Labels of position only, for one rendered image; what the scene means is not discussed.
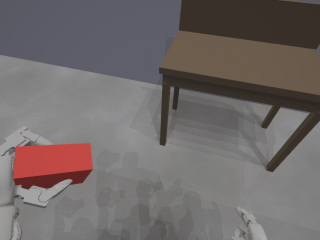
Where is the table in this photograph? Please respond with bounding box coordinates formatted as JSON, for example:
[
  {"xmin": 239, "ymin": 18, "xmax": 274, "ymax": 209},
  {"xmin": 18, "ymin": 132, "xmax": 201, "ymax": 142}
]
[{"xmin": 159, "ymin": 0, "xmax": 320, "ymax": 172}]

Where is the sponge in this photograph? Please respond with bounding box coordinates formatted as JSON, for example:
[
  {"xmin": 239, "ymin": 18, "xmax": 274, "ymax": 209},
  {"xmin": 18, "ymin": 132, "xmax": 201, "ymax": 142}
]
[{"xmin": 13, "ymin": 143, "xmax": 93, "ymax": 190}]

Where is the robot left hand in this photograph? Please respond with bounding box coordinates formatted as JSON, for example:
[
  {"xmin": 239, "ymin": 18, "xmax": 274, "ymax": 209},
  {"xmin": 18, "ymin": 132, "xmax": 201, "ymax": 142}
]
[{"xmin": 0, "ymin": 126, "xmax": 73, "ymax": 208}]

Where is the robot right hand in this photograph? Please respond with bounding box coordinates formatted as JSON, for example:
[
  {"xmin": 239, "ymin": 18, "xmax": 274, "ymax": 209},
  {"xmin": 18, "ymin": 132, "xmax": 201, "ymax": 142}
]
[{"xmin": 231, "ymin": 206, "xmax": 268, "ymax": 240}]

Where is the left robot forearm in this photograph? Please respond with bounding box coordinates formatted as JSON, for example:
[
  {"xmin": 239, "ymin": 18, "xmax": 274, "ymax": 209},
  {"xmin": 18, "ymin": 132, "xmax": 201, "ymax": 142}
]
[{"xmin": 0, "ymin": 205, "xmax": 22, "ymax": 240}]

